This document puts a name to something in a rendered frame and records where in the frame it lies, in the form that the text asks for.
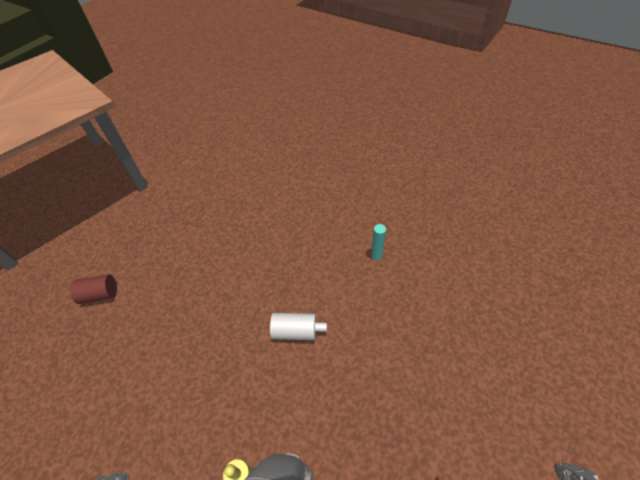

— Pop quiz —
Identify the sofa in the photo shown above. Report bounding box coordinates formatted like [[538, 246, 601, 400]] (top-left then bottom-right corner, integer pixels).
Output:
[[0, 0, 113, 84]]

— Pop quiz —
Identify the bookshelf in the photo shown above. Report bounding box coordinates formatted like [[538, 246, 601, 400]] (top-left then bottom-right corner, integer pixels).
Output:
[[319, 0, 512, 52]]

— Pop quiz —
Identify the right robot hand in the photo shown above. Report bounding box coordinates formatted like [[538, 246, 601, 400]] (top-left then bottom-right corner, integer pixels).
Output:
[[554, 463, 598, 480]]

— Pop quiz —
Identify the coffee table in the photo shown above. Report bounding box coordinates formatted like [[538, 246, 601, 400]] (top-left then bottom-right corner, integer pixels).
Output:
[[0, 50, 148, 270]]

